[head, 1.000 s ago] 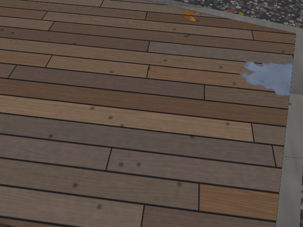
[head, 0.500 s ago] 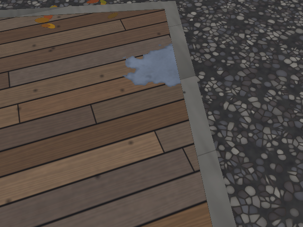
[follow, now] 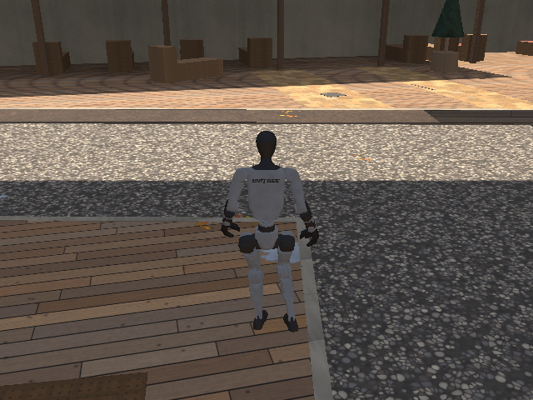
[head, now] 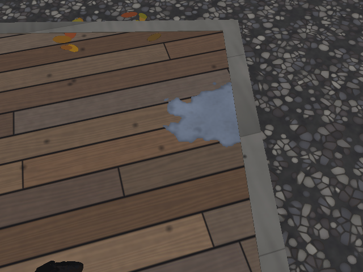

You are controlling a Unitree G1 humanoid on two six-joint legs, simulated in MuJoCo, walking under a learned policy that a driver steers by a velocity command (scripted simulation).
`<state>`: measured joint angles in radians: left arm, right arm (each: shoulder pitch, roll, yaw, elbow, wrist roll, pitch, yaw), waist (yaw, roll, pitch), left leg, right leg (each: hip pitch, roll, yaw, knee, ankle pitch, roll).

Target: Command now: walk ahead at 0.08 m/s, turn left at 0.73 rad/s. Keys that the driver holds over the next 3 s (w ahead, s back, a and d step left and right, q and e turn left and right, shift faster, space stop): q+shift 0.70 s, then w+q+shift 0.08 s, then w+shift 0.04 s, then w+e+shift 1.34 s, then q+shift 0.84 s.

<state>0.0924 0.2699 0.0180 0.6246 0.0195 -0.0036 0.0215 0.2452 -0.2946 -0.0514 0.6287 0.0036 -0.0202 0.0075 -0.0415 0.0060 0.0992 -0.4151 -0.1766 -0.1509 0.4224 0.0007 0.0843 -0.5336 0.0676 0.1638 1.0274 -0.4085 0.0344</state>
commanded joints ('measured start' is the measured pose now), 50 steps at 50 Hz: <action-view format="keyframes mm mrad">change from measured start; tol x32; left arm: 1 90 94 38 -15 -5 -6 10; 50 -23 125 74 47 -57 -68 -64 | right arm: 1 -37 -188 -64 -92 11 18 -27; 50 152 -143 -28 0 -23 -72 -16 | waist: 1 53 71 -242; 50 -14 98 -2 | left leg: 1 158 237 -361 -134 -82 128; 11 126 145 -474 -31 -380 14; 19 -253 145 37 870 -360 -183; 38 356 202 251 124 -349 -10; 41 566 576 -640 -287 -971 313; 50 418 404 26 -331 -336 78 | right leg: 1 65 25 -17 -154 62 30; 14 392 -429 412 -772 278 -257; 35 506 -424 -272 -667 587 -218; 38 262 -382 -333 -560 -89 -124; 40 -454 -91 -303 108 -307 1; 50 -395 -158 -119 -47 481 1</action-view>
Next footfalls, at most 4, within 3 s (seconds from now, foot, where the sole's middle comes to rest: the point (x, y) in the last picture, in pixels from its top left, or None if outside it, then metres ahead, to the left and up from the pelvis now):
0.24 right None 0.20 -0.15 -0.76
0.78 left None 0.02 0.05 -0.76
1.30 right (118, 256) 0.48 0.23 -0.76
1.72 left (25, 197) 0.72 0.61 -0.76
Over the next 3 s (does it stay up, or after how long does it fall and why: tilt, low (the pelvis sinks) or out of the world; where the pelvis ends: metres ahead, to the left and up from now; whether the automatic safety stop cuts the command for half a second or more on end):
stays up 1.33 0.38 0.01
